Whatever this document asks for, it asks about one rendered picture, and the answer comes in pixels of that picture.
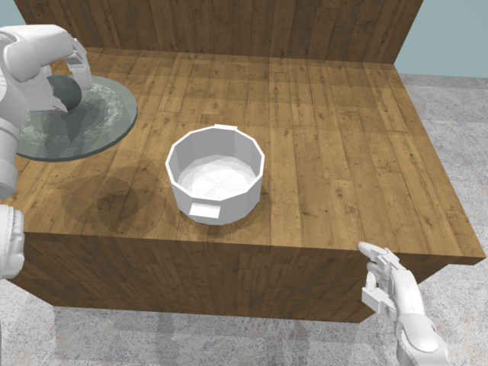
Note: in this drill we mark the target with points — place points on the left robot hand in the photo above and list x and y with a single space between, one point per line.
53 43

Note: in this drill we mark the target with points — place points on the table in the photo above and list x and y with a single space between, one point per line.
347 160

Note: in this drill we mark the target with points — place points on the robot right forearm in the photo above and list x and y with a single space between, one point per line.
418 343

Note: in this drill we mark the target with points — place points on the lid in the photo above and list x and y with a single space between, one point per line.
104 116

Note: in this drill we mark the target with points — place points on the robot left forearm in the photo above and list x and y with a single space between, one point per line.
19 62

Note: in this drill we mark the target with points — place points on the right robot hand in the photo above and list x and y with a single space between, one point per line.
397 293

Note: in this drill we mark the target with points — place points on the left robot upper arm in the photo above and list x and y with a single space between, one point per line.
11 246

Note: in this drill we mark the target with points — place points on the knob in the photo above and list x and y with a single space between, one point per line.
66 89

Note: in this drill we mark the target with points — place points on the pot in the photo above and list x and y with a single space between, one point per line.
216 174

